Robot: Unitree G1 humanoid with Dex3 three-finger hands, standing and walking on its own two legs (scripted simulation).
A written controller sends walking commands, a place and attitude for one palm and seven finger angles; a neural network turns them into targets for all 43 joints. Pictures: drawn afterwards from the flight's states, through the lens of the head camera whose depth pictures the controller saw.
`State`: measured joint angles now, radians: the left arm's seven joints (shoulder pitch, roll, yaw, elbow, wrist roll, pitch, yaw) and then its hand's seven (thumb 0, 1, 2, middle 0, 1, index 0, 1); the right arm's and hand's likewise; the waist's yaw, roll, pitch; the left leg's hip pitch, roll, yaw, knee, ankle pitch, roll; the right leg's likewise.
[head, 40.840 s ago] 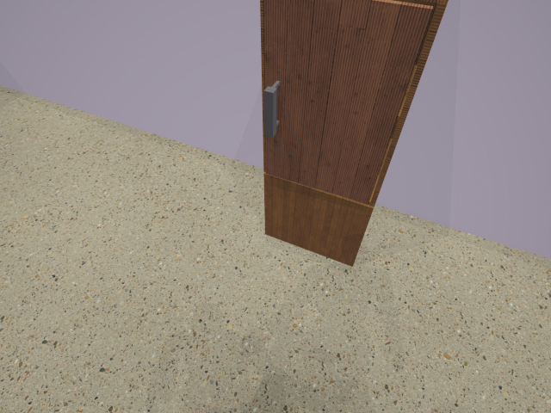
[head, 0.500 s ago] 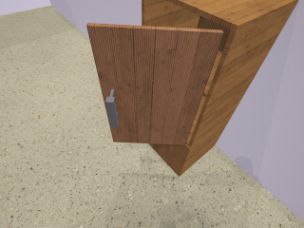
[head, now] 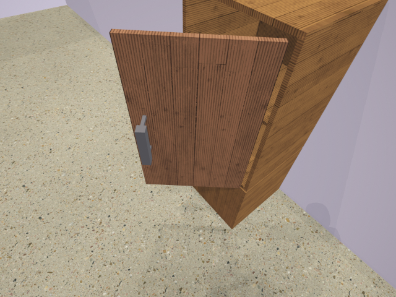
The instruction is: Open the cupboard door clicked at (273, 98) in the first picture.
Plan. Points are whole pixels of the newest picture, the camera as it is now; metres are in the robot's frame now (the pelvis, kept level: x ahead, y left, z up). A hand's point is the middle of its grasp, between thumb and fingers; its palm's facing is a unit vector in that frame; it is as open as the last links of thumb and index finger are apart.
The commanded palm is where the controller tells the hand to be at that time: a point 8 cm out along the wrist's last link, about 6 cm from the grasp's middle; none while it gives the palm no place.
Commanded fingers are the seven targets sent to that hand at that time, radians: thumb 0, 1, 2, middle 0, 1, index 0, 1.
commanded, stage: look again from close up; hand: left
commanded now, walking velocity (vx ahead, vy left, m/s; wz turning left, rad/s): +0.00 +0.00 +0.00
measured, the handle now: (145, 140) +0.53 +0.19 -0.05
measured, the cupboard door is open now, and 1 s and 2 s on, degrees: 49 49 49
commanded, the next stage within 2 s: raise the hand with hooked fingers in 0.20 s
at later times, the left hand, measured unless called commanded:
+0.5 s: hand (111, 256) +0.19 +0.18 -0.03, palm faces +0.24 -0.96 -0.12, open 7.6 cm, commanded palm +0.11 +0.23 -0.07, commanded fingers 0.00 0.64 0.79 -0.22 -0.47 -0.22 -0.47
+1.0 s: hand (117, 273) +0.17 +0.17 -0.06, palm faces -0.07 -1.00 -0.07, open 10.3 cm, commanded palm +0.14 +0.25 -0.06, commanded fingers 0.00 0.06 0.54 -0.26 -0.84 -0.26 -0.84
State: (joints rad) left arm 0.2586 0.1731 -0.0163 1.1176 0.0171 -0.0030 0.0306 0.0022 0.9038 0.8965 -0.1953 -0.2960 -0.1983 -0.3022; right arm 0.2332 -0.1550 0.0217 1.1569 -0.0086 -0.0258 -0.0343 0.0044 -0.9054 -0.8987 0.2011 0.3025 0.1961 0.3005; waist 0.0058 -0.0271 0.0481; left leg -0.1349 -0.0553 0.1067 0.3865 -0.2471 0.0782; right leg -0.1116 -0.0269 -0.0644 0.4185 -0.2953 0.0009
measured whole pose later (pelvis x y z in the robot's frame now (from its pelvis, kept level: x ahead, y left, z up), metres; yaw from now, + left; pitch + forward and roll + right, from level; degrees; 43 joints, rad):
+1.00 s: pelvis -0.06 -0.06 -0.10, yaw +4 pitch +15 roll -2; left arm 0.16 0.34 0.24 0.22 -0.33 -0.41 -0.47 0.01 0.28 0.63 -0.24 -0.69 -0.24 -0.70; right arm 0.17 -0.21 0.06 0.60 0.04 -0.22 -0.09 0.01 -0.90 -0.90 0.20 0.30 0.20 0.30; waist 0.01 0.03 -0.12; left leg -0.98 0.03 -0.04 1.22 -0.50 0.00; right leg -0.88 0.04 -0.17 1.17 -0.56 -0.09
